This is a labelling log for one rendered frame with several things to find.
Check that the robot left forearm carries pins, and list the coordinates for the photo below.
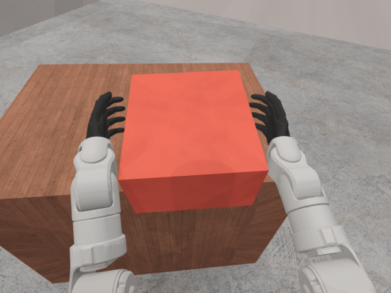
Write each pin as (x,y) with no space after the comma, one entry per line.
(95,208)

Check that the robot left hand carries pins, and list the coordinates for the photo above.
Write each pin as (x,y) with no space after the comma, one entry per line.
(98,123)

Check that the right robot upper arm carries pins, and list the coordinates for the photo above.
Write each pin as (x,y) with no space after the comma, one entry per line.
(334,276)

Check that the pedestal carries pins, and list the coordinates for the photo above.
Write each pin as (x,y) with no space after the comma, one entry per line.
(40,134)

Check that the robot right forearm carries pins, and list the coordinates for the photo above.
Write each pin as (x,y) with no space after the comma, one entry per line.
(315,230)

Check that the robot right hand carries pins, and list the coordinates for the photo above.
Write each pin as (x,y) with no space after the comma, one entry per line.
(275,121)

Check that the carton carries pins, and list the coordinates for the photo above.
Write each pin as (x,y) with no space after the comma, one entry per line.
(190,142)

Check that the left robot upper arm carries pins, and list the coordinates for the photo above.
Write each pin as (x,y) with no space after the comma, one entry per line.
(113,281)

